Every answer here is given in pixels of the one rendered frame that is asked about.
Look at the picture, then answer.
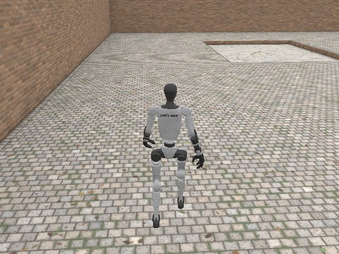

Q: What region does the right robot foot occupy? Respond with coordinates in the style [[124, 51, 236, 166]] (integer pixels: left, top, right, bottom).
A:
[[177, 196, 184, 209]]

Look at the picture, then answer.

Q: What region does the robot right upper arm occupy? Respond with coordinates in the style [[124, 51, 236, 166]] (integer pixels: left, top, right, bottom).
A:
[[181, 107, 195, 137]]

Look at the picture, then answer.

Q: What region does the left robot hand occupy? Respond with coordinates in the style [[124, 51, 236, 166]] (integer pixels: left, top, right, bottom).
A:
[[143, 139, 155, 148]]

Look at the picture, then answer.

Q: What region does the robot left upper arm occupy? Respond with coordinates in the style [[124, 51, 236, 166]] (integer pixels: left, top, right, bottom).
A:
[[145, 106, 159, 134]]

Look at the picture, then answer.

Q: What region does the robot right forearm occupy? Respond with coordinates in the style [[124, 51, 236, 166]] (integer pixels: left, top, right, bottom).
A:
[[190, 129, 202, 156]]

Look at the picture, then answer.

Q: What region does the right robot hand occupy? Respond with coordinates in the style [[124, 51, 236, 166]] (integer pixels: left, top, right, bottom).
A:
[[192, 154, 204, 169]]

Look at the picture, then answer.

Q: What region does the left robot foot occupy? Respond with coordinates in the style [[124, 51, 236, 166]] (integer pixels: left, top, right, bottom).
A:
[[152, 214, 160, 228]]

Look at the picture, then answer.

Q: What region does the robot foot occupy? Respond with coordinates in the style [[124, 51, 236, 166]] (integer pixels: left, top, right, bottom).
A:
[[177, 196, 184, 209], [152, 214, 160, 228]]

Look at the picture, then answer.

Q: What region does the robot left forearm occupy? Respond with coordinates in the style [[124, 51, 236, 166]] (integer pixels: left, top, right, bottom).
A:
[[143, 126, 151, 142]]

